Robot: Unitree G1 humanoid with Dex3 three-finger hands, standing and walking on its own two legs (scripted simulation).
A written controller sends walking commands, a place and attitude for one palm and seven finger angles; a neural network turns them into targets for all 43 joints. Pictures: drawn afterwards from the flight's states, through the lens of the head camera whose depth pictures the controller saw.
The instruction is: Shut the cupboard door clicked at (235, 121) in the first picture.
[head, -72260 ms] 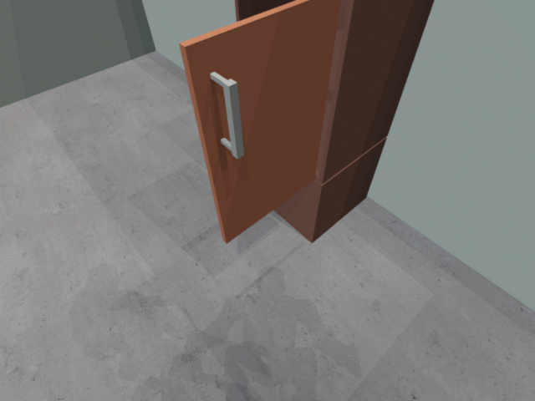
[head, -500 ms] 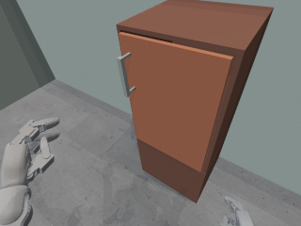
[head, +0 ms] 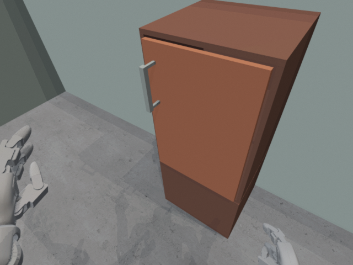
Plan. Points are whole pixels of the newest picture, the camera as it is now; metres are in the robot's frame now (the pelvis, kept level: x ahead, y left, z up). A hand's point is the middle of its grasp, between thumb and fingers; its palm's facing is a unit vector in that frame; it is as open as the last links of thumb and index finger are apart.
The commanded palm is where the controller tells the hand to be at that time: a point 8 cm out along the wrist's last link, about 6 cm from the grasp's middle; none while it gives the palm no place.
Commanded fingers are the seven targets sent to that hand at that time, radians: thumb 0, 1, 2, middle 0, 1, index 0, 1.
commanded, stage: step back with the hand held close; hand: left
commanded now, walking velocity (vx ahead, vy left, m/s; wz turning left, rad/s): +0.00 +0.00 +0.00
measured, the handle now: (150, 87) +0.61 +0.17 +0.10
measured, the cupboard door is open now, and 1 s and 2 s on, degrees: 0 0 0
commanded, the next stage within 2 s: stop stepping back and stand still in 1.52 s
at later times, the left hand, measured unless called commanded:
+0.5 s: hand (32, 197) +0.17 +0.27 +0.16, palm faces +0.37 -0.78 -0.50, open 7.4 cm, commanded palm +0.11 +0.31 +0.17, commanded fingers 0.00 0.90 0.90 -0.20 -0.30 -0.20 -0.30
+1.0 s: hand out of the picture +0.10 +0.29 +0.16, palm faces +0.50 -0.71 -0.49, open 7.4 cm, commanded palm +0.03 +0.32 +0.17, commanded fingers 0.00 0.90 0.90 -0.20 -0.30 -0.20 -0.30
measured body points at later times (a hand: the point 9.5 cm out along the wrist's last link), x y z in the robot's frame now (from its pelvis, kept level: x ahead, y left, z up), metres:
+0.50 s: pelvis -0.04 +0.02 -0.01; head -0.03 +0.01 +0.44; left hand +0.15 +0.31 +0.18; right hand +0.13 -0.24 -0.09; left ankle -0.03 +0.10 -0.74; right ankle +0.02 -0.12 -0.74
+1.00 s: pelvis -0.09 +0.01 -0.03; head -0.09 +0.02 +0.42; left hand +0.06 +0.33 +0.19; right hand +0.06 -0.23 -0.11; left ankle -0.03 +0.10 -0.74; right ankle +0.00 -0.12 -0.74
